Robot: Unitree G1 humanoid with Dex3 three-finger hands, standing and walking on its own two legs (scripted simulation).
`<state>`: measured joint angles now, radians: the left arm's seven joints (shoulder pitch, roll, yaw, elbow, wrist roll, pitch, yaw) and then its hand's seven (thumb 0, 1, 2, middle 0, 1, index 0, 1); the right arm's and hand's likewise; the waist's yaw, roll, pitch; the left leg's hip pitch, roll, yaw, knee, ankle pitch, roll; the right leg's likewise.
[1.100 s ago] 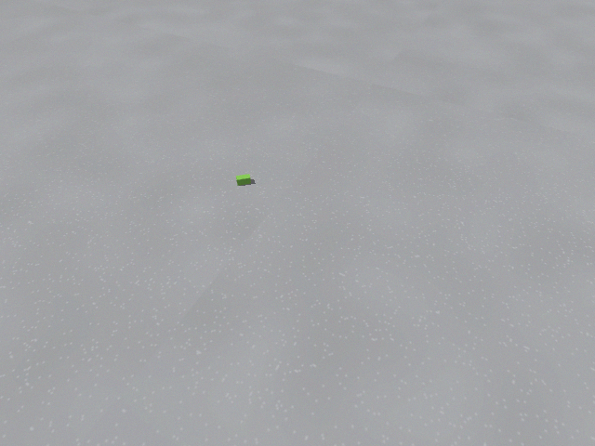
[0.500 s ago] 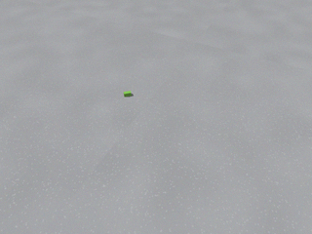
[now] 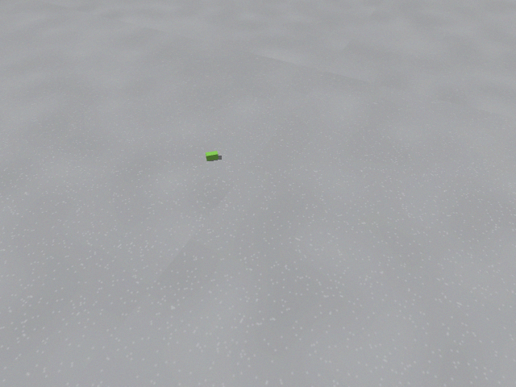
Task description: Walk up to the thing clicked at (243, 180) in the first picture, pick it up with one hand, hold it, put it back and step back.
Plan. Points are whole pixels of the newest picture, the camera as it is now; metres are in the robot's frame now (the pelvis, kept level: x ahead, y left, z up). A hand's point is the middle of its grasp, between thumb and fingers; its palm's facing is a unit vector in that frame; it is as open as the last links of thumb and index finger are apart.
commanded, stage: stand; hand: left
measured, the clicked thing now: (211, 155) +1.45 +0.29 -0.76
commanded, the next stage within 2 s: walk up in 0.02 s
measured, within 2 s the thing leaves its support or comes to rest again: neither
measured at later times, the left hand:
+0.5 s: hand out of the picture +0.12 +0.35 -0.18, palm faces +0.11 -0.94 -0.32, open 7.4 cm
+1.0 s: hand (135, 249) +0.43 +0.28 -0.13, palm faces +0.19 -0.91 -0.37, open 7.4 cm
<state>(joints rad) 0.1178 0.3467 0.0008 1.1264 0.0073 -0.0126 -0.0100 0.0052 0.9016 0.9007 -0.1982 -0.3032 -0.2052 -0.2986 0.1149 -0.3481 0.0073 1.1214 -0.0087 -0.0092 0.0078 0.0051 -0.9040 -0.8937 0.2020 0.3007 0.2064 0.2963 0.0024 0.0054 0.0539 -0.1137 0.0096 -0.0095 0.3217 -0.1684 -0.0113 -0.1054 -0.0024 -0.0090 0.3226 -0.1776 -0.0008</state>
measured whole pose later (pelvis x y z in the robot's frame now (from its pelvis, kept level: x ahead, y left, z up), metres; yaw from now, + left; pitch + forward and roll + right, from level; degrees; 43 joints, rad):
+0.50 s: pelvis +0.12 +0.06 -0.02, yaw +7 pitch -3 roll +0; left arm 0.27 0.46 0.08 1.00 0.03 0.00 -0.08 0.01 0.90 0.90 -0.19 -0.30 -0.20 -0.30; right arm 0.25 -0.41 -0.10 0.93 -0.02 -0.08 0.05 0.00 -0.90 -0.89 0.20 0.30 0.21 0.30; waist 0.01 -0.08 0.05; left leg -0.29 0.02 0.06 0.61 -0.27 0.02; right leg -0.31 -0.06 0.00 1.05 -0.47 -0.05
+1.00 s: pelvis +0.39 +0.00 -0.01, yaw +10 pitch -3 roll +2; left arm 0.22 0.38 0.07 0.86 0.01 -0.07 -0.08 0.00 0.90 0.90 -0.20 -0.30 -0.21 -0.30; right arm 0.30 -0.44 -0.05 0.91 0.01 -0.07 0.02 0.01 -0.90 -0.89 0.20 0.30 0.21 0.30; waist 0.03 0.03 0.08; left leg -0.41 0.04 -0.02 1.18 -0.37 0.05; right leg -0.27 -0.06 -0.09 0.57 -0.25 -0.03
